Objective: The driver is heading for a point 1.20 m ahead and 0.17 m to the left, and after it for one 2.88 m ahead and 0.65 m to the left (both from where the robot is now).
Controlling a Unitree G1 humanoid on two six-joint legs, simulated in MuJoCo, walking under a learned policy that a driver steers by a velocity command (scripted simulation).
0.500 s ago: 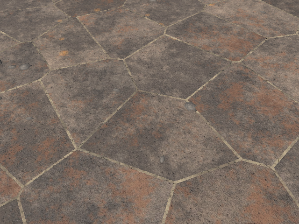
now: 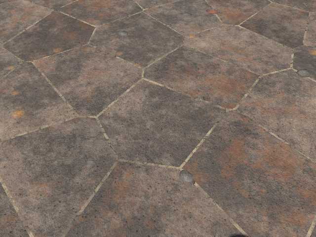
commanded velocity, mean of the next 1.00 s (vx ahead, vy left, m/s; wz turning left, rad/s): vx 1.00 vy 0.00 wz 0.09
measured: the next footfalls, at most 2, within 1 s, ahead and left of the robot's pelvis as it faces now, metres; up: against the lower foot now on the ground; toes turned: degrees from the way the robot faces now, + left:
right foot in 0.20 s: +0.44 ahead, -0.13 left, +0.00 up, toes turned -2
left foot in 0.72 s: +0.92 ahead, +0.09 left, +0.00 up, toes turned +0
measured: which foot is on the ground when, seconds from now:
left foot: down 0.00-0.22, up 0.24-0.70, down 0.72-1.00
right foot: up 0.00-0.18, down 0.20-0.74, up 0.76-1.00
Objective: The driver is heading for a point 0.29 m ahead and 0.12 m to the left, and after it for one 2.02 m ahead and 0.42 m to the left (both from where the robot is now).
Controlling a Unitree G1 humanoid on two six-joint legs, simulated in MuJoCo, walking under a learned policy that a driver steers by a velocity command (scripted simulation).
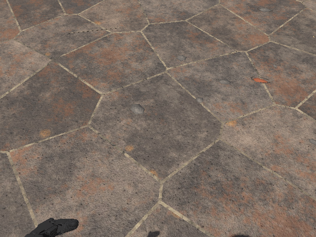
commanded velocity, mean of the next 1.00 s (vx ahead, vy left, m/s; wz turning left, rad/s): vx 0.33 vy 0.00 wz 0.47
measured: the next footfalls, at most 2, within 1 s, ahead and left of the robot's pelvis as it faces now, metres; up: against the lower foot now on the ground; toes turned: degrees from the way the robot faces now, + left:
right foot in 0.18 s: +0.41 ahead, -0.16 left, +0.00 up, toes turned +13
left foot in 0.58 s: +0.47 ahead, +0.16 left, +0.00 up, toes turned +33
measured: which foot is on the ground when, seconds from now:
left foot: down 0.00-0.20, up 0.22-0.56, down 0.58-1.00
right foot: up 0.00-0.16, down 0.18-0.58, up 0.60-1.00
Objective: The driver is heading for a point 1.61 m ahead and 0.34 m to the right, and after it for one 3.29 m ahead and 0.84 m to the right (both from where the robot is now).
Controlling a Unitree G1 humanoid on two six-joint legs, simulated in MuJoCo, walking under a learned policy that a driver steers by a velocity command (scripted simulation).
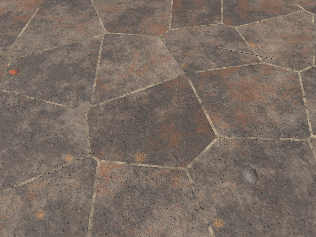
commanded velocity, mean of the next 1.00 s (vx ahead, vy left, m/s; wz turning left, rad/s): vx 0.12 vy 0.00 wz -0.39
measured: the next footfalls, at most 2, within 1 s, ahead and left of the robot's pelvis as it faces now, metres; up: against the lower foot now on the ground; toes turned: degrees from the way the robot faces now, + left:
right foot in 0.06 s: +0.01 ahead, -0.12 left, +0.00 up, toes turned -8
left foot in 0.56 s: +0.14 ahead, +0.05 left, +0.00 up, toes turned -36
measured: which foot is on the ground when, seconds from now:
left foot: down 0.00-0.06, up 0.08-0.54, down 0.56-0.86, up 0.88-1.00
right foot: up 0.00-0.04, down 0.06-0.56, up 0.58-0.84, down 0.86-1.00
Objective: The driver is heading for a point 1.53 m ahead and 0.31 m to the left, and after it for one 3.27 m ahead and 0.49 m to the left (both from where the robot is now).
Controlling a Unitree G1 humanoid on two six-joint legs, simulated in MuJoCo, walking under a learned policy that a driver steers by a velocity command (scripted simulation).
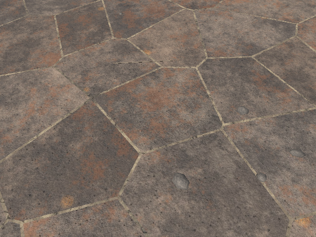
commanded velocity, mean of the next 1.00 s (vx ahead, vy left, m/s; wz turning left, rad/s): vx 0.92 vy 0.00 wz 0.26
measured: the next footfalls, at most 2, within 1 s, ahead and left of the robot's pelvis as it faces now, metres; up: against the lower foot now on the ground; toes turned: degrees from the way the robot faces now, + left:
left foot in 0.32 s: +0.34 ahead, +0.21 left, +0.00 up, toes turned +22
right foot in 0.80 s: +0.82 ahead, +0.31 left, +0.00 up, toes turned +23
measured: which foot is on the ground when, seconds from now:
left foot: up 0.00-0.30, down 0.32-0.82, up 0.84-1.00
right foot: down 0.00-0.32, up 0.34-0.78, down 0.80-1.00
